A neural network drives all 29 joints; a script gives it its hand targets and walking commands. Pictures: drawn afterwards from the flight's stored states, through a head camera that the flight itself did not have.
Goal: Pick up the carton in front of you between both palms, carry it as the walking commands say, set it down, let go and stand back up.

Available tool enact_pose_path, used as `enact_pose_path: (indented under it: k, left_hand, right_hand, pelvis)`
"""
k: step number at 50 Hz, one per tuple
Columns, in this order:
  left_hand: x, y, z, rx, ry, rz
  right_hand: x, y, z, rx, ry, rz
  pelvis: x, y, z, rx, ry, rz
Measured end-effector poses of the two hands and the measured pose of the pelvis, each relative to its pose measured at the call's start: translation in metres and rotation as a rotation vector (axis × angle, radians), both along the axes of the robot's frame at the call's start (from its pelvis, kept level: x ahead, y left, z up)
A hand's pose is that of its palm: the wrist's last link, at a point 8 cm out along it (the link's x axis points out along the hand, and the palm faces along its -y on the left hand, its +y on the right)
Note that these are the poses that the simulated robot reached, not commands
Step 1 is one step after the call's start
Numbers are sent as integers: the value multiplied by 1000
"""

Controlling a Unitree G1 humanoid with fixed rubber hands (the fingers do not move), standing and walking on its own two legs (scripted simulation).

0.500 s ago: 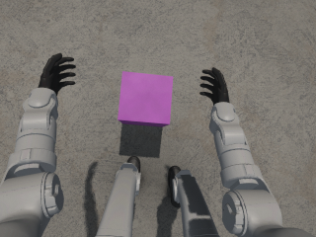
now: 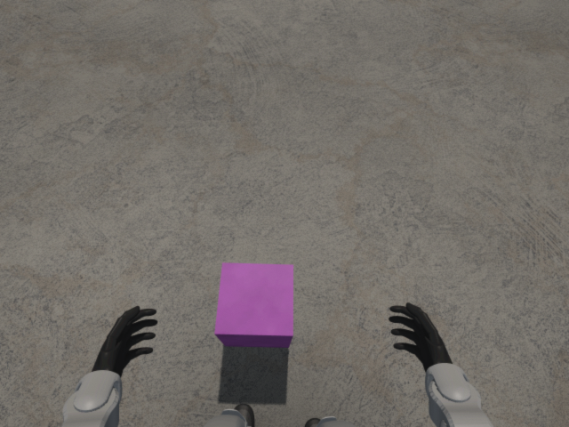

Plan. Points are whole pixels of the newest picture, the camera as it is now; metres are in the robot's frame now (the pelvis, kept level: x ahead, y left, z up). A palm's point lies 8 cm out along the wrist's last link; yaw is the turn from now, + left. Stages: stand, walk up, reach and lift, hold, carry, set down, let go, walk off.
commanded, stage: let go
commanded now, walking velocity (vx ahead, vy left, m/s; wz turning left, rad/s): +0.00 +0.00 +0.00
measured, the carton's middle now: (257, 307) +0.41 +0.06 -0.64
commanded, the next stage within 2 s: stand in 0.56 s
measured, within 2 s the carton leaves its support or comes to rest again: neither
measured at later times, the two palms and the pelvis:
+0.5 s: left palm (117, 401) +0.17 +0.21 -0.05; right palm (474, 387) +0.17 -0.25 -0.05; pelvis +0.01 -0.02 +0.01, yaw +0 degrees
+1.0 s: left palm (65, 418) +0.15 +0.29 -0.08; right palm (497, 410) +0.14 -0.29 -0.07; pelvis +0.02 +0.00 +0.01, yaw -1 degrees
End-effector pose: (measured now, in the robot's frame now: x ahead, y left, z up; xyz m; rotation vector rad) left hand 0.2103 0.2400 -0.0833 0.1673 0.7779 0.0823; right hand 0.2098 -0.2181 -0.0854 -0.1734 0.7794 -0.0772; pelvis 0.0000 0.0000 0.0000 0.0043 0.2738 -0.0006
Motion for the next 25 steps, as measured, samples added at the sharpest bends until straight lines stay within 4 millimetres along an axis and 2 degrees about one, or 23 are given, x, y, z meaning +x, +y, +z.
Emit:
enact_pose_path:
  k: [5, 10, 17, 25]
  left_hand:
    - [-27, -15, 19, 0, 2, -2]
    - [-42, -28, 28, -8, 5, -6]
    - [-46, -34, 29, -9, 15, -15]
    - [-45, -28, 30, 2, 23, -16]
  right_hand:
    - [-28, -23, 21, -8, -2, -1]
    - [-42, -38, 31, -10, -2, 5]
    - [-42, -41, 34, -5, 5, 10]
    - [-39, -32, 35, -1, 11, 7]
  pelvis:
    - [7, -12, 11, 8, -121, -3]
    - [8, -22, 15, 13, -225, -3]
    - [6, -28, 14, 16, -320, 5]
    - [7, -23, 13, 11, -350, 5]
